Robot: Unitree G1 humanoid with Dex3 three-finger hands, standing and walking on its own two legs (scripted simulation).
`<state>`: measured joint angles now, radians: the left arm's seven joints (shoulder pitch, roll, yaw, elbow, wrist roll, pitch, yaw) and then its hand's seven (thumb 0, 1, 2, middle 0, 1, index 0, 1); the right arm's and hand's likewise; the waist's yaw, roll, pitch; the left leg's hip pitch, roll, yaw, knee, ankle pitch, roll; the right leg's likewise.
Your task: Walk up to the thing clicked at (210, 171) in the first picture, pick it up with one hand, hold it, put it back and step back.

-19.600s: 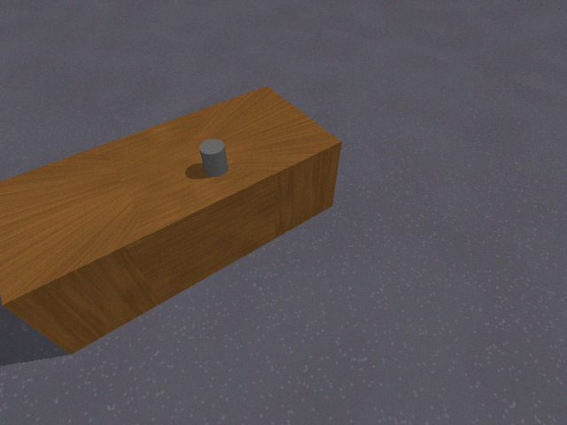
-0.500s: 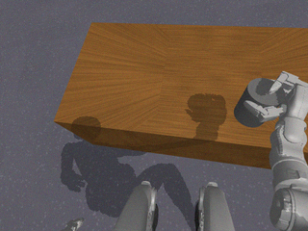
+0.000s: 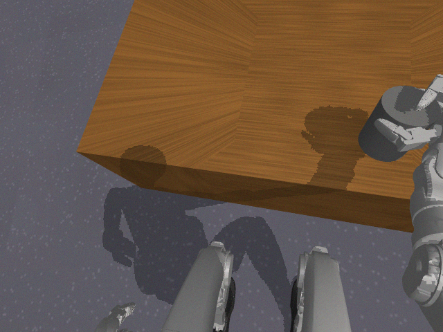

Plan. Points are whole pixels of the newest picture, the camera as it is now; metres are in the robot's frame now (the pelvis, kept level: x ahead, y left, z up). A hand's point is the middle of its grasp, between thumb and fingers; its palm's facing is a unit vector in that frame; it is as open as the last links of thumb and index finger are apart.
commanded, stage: crouch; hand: right
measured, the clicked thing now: (394, 125) +0.49 -0.24 -0.06
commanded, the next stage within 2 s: lower in 0.14 s
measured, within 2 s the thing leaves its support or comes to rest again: rests again in 1.36 s
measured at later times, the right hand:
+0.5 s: hand (401, 114) +0.51 -0.26 -0.07, palm faces +0.33 +0.94 -0.04, open 7.0 cm
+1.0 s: hand (402, 115) +0.52 -0.26 -0.08, palm faces +0.34 +0.94 -0.03, open 8.1 cm
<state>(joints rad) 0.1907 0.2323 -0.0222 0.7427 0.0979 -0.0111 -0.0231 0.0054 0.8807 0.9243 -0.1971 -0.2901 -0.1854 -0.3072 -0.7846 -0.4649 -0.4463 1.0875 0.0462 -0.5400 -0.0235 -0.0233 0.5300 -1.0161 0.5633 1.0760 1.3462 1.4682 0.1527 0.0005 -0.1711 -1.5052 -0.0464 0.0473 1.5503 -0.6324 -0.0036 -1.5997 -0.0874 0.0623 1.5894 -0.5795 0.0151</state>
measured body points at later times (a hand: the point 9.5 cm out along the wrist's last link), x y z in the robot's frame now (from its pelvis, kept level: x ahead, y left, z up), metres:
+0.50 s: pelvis -0.01 +0.00 -0.05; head +0.21 -0.05 +0.35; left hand +0.05 +0.27 -0.16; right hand +0.49 -0.31 -0.06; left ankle +0.04 +0.13 -0.54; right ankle +0.06 -0.13 -0.54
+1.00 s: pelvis -0.02 +0.00 -0.08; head +0.21 -0.04 +0.31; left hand +0.05 +0.28 -0.21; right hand +0.49 -0.31 -0.07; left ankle +0.04 +0.13 -0.54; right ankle +0.06 -0.13 -0.54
